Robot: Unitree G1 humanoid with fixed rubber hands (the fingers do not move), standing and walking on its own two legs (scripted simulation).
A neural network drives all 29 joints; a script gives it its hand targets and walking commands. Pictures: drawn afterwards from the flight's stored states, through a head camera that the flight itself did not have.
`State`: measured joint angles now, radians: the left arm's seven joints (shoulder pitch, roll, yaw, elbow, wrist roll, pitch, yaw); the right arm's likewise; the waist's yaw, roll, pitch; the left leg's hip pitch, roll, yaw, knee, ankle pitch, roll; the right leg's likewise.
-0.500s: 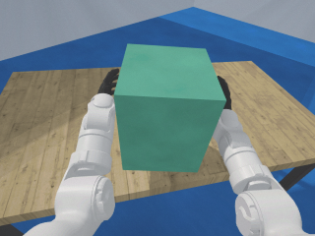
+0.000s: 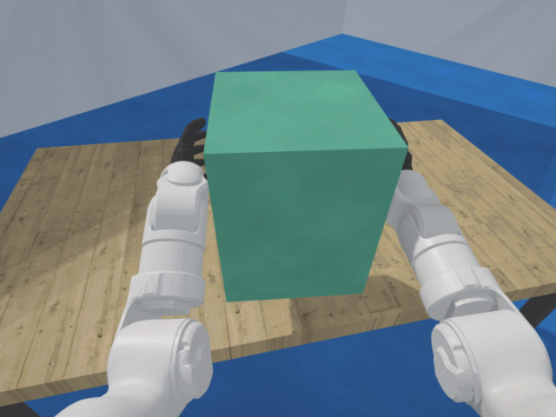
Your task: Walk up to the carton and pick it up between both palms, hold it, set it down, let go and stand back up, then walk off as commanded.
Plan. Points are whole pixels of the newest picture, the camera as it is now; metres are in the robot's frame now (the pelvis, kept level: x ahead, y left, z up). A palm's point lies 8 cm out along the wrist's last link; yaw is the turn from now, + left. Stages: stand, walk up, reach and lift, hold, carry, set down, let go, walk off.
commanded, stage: reach and lift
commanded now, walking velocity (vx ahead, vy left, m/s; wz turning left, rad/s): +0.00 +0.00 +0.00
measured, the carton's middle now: (291, 185) +0.40 -0.02 +0.18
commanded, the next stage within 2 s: hold in 1.14 s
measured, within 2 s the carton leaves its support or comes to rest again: neither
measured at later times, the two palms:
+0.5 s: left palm (181, 168) +0.39 +0.13 +0.22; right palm (401, 152) +0.39 -0.16 +0.24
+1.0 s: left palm (180, 167) +0.39 +0.13 +0.22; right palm (402, 140) +0.39 -0.16 +0.26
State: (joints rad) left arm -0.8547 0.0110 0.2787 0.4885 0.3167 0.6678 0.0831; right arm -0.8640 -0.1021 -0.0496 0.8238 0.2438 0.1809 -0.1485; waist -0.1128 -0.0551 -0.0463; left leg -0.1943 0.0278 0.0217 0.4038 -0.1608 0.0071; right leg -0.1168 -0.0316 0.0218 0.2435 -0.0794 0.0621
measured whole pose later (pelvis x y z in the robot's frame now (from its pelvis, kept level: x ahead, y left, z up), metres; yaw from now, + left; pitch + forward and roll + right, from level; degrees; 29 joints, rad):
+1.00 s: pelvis +0.00 +0.00 +0.00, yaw +1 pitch -3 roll -2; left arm -0.85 0.01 0.28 0.43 0.29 0.77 0.10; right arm -1.00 -0.16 -0.03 0.82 0.27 0.37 -0.13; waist -0.11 -0.04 -0.08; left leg -0.19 0.03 0.01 0.40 -0.15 0.01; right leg -0.12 -0.03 0.01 0.26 -0.08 0.06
